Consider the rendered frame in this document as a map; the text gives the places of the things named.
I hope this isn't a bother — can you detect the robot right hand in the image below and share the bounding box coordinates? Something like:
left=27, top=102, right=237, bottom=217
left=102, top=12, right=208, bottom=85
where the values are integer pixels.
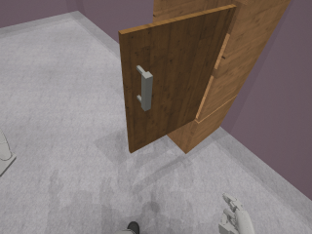
left=218, top=192, right=256, bottom=234

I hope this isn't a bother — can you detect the robot left foot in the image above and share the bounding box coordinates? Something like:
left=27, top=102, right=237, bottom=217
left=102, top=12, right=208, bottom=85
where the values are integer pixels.
left=127, top=221, right=139, bottom=234

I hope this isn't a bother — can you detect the robot left hand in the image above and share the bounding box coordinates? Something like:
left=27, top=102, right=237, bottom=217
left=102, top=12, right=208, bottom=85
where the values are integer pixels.
left=0, top=129, right=17, bottom=177

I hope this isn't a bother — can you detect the handle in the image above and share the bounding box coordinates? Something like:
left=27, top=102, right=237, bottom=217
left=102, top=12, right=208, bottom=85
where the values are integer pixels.
left=136, top=65, right=153, bottom=111

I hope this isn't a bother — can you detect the cupboard door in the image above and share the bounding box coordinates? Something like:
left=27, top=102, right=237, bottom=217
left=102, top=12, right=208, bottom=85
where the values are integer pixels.
left=118, top=4, right=237, bottom=154

